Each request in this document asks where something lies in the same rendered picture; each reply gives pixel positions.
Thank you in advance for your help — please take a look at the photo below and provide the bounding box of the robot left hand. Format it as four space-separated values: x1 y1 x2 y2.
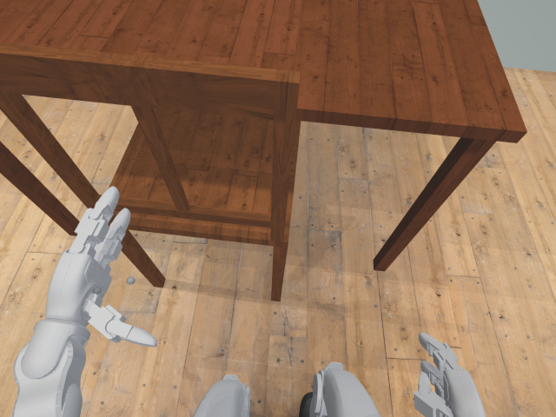
45 186 157 348

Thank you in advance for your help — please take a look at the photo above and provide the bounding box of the robot thigh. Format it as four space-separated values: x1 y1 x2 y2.
313 368 381 417
192 380 251 417

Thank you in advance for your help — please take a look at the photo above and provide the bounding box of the right robot thigh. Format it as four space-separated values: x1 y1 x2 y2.
313 368 381 417

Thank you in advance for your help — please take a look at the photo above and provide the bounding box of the table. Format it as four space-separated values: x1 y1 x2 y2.
0 0 527 271

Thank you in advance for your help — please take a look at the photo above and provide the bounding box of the robot left forearm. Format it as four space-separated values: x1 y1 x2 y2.
11 319 90 417

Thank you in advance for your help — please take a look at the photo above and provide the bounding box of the robot right hand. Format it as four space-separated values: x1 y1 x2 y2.
414 332 486 417

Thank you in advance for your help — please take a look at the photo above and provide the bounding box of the left robot thigh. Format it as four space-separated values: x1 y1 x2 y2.
192 380 251 417

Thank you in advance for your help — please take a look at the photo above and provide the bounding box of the chair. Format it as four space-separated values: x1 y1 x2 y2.
0 42 301 301

